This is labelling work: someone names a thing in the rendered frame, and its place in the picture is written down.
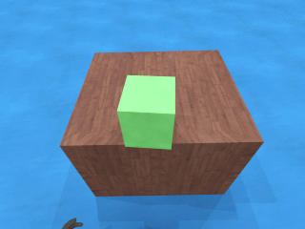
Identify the left robot hand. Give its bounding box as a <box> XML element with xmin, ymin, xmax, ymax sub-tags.
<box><xmin>62</xmin><ymin>218</ymin><xmax>83</xmax><ymax>229</ymax></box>

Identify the carton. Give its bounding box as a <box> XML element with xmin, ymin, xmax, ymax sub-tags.
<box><xmin>117</xmin><ymin>75</ymin><xmax>175</xmax><ymax>150</ymax></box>

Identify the pedestal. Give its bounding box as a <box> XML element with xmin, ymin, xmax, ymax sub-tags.
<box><xmin>59</xmin><ymin>50</ymin><xmax>264</xmax><ymax>197</ymax></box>

